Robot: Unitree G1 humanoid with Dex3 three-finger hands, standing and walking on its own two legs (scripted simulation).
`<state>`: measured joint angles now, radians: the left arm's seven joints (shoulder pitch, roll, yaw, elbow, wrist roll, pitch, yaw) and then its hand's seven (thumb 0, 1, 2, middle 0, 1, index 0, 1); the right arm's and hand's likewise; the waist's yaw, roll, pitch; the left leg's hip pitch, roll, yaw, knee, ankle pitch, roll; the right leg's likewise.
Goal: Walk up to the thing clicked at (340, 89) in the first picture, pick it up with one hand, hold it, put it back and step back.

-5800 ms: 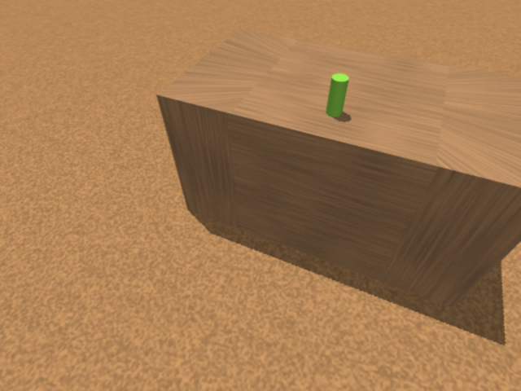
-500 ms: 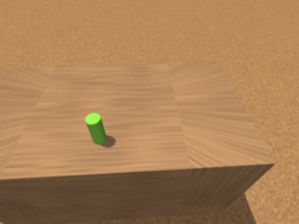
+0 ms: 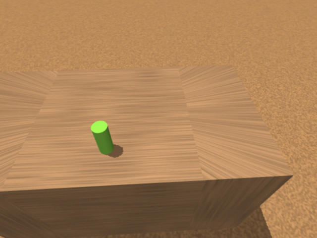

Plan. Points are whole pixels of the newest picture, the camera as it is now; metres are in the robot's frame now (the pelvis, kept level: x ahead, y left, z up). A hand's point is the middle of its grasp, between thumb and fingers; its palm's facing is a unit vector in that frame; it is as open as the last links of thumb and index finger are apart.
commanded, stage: stand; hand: left
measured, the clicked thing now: (103, 138) +0.47 +0.20 -0.07
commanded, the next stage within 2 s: rise first in 0.30 s
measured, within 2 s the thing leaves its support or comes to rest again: neither
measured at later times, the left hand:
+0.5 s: hand out of the picture +0.10 +0.24 -0.15, palm faces +0.06 -0.95 -0.32, open 8.0 cm
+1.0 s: hand out of the picture +0.17 +0.25 -0.07, palm faces +0.30 -0.88 -0.37, open 17.0 cm
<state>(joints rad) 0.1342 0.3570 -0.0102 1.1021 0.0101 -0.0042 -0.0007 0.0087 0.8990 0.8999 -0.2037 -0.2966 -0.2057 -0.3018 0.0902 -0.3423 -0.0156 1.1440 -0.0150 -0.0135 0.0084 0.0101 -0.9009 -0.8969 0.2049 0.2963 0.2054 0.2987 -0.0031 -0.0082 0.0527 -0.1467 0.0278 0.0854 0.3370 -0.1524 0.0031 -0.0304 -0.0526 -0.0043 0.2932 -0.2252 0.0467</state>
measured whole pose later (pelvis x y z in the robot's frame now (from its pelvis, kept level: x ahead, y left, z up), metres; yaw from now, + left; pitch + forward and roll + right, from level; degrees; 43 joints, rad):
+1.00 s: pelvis +0.00 -0.02 +0.00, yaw +2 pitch +0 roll +0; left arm 0.25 0.29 0.17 0.48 -0.04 -0.07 0.09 0.00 -0.44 0.07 -0.06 -0.05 -0.06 -0.06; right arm 0.22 -0.23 -0.07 0.64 0.03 -0.06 -0.08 0.00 0.38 -0.08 0.06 0.05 0.06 0.05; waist 0.03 0.02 0.03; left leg -0.21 0.04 0.05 0.38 -0.16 -0.02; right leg -0.10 -0.04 -0.03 0.38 -0.27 0.02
